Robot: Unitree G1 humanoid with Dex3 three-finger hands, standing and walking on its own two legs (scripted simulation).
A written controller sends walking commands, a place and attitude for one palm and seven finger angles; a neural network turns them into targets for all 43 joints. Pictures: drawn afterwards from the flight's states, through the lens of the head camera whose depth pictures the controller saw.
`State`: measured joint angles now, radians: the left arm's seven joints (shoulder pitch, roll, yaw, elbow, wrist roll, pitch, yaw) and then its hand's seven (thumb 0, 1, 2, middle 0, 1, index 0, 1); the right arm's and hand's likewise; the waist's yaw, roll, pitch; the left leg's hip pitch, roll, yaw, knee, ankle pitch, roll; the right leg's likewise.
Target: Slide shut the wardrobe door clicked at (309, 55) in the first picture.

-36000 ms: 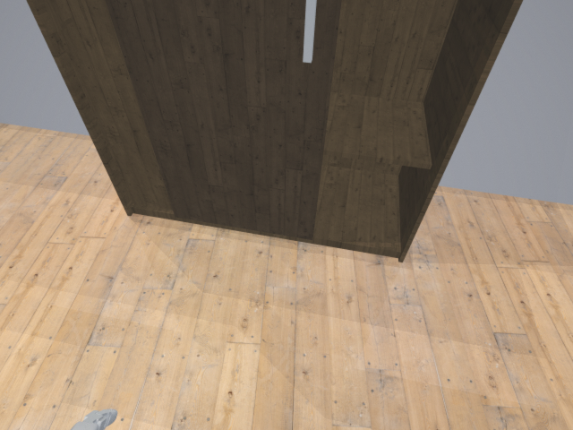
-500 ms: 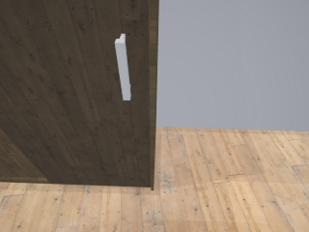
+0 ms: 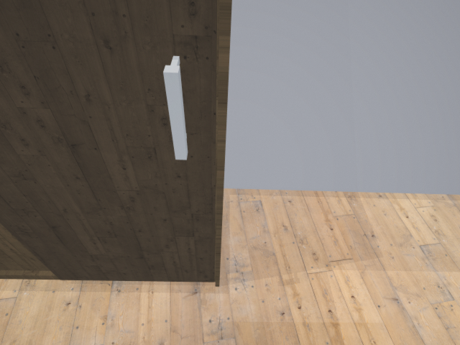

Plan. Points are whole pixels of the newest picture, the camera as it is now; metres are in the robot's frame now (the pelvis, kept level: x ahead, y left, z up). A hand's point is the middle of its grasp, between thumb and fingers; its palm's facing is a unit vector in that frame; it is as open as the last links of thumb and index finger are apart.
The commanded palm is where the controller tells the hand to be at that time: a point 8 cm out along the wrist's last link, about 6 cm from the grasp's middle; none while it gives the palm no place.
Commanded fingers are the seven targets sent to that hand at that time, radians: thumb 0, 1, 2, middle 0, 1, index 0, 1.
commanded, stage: come to a stop and stand still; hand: left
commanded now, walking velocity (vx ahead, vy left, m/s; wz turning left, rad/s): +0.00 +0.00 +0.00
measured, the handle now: (178, 111) +0.47 +0.12 +0.17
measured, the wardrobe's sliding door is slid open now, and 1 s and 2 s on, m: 0.00 0.00 0.00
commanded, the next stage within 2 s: look again from close up in 0.32 s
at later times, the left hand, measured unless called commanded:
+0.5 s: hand out of the picture +0.00 +0.17 -0.18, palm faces +0.01 -0.98 -0.18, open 7.4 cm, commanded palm none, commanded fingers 0.00 0.90 0.90 -0.20 -0.30 -0.20 -0.30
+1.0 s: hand out of the picture +0.00 +0.16 -0.17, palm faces +0.01 -0.98 -0.18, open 7.4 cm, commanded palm none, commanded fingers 0.00 0.90 0.90 -0.20 -0.30 -0.20 -0.30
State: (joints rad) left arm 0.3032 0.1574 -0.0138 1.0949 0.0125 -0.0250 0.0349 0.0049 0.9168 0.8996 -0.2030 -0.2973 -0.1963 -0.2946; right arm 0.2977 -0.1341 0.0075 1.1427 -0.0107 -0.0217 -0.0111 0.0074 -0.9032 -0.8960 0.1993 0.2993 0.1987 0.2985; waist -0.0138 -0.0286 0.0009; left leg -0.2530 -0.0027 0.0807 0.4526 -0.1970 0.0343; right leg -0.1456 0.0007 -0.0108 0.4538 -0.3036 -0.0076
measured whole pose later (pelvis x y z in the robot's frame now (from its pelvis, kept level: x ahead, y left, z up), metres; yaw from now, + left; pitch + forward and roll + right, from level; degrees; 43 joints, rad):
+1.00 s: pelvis +0.02 +0.00 +0.00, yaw -1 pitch -1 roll +1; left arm 0.33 0.15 -0.01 1.12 0.01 -0.02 0.04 0.00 0.91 0.90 -0.20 -0.30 -0.20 -0.29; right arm 0.27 -0.15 0.00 1.16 -0.01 -0.02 -0.02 0.01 -0.91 -0.90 0.20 0.30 0.20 0.30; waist 0.00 -0.02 0.00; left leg -0.19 -0.01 0.09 0.40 -0.20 0.03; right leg -0.09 0.00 0.00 0.41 -0.31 -0.01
